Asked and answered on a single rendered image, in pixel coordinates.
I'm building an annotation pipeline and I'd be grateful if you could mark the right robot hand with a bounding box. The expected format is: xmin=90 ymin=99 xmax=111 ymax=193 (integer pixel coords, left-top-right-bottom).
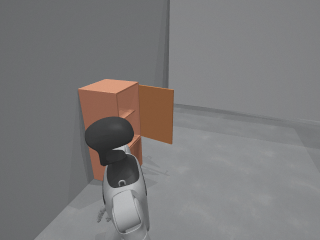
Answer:
xmin=96 ymin=203 xmax=111 ymax=223

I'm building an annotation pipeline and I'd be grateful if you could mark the right robot thigh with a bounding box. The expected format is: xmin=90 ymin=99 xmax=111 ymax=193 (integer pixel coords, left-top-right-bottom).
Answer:
xmin=103 ymin=223 xmax=121 ymax=240

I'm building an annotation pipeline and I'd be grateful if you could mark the cupboard door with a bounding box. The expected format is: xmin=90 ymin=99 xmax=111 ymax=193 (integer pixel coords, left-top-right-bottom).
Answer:
xmin=138 ymin=85 xmax=174 ymax=145

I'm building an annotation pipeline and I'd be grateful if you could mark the robot right upper arm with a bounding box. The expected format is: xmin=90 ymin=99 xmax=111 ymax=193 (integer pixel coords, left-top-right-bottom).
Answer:
xmin=113 ymin=144 xmax=131 ymax=154

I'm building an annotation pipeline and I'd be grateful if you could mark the robot head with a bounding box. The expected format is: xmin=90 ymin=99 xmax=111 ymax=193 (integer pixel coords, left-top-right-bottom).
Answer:
xmin=84 ymin=116 xmax=140 ymax=188

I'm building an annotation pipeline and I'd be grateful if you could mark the robot left upper arm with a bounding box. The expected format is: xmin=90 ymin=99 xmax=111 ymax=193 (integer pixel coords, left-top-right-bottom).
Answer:
xmin=112 ymin=190 xmax=151 ymax=240

